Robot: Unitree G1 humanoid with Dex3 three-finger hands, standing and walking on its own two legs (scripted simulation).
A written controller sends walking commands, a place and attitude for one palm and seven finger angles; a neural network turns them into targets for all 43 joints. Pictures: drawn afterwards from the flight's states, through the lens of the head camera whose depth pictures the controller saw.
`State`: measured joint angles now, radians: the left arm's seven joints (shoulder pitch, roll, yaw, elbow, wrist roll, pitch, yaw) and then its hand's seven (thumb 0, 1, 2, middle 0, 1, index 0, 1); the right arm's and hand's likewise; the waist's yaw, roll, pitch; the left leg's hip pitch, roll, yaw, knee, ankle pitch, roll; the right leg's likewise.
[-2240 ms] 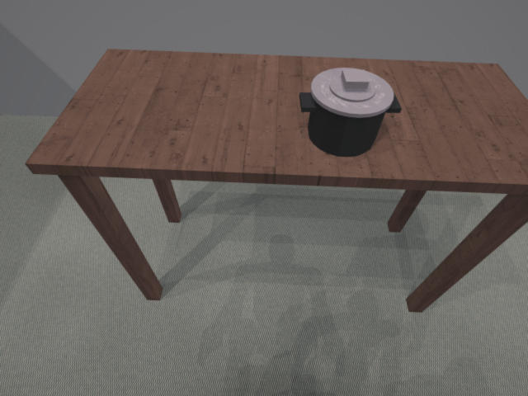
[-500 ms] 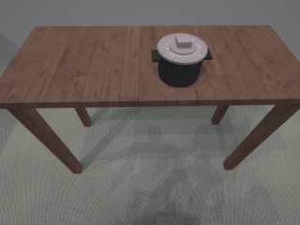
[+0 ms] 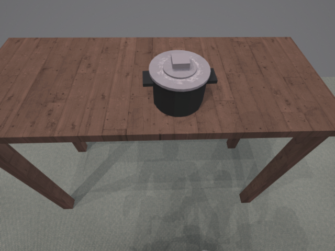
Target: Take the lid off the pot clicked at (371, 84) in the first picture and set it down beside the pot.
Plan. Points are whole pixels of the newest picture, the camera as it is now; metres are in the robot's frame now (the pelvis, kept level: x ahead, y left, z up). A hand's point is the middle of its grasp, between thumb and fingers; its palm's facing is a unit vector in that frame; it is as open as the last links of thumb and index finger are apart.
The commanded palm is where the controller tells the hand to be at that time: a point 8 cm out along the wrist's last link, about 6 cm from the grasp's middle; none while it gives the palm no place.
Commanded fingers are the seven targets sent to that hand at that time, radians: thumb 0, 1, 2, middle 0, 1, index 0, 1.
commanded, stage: come to a stop and stand still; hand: left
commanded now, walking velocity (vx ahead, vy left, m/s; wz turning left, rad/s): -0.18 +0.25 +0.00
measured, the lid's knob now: (180, 60) +0.52 +0.00 +0.16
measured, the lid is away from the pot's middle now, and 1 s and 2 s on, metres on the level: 0.00 0.00 0.00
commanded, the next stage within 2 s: look again from close up in 0.80 s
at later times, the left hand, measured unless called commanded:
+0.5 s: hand out of the picture +0.11 +0.18 -0.15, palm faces +0.03 -0.96 -0.26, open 7.4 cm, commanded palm none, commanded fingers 0.00 0.90 0.90 -0.20 -0.30 -0.20 -0.30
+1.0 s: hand out of the picture +0.03 +0.16 -0.17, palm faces +0.00 -0.98 -0.21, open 7.4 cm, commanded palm none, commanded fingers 0.00 0.90 0.90 -0.20 -0.30 -0.20 -0.30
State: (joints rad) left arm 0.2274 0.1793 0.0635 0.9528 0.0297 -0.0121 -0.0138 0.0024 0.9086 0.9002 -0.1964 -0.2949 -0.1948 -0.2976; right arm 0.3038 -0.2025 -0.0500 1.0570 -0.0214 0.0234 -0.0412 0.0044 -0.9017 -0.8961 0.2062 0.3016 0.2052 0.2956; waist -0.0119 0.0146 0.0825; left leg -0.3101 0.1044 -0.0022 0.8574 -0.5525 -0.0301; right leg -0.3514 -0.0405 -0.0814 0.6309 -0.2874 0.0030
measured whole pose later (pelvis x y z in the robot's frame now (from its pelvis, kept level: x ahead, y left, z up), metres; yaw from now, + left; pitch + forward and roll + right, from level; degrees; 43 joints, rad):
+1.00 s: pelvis +0.00 -0.02 +0.01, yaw -1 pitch -2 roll -1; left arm 0.28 0.18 0.01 1.01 0.02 0.00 0.05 0.00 0.91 0.90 -0.20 -0.30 -0.20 -0.30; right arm 0.21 -0.17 -0.02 0.99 -0.01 0.01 -0.03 0.00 -0.90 -0.90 0.20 0.30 0.20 0.30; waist -0.01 0.00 0.05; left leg -0.27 0.00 0.01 0.59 -0.28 0.02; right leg -0.15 0.01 0.01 0.52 -0.33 0.01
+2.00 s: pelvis -0.03 -0.02 +0.02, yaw +0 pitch -1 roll -1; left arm 0.34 0.17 0.00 1.07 0.02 -0.01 0.02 0.00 0.91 0.90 -0.20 -0.29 -0.19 -0.30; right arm 0.27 -0.14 -0.03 1.08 -0.01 0.00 -0.02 0.01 -0.92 -0.90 0.20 0.30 0.20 0.30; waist 0.00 -0.03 0.02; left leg -0.29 -0.02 0.00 0.47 -0.16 0.03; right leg -0.20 -0.01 -0.01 0.48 -0.26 0.01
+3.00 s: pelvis +0.07 -0.17 +0.01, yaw +4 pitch -3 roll -2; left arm 0.23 0.19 0.06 0.92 0.02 0.05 0.01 0.01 0.91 0.90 -0.20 -0.30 -0.20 -0.30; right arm 0.21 -0.13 -0.02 0.97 -0.02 -0.01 -0.06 0.00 -0.91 -0.90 0.21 0.30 0.20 0.30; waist 0.00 -0.05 0.11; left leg -0.30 0.03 0.06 0.58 -0.22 0.05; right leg -0.50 0.02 0.07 1.25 -0.42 0.01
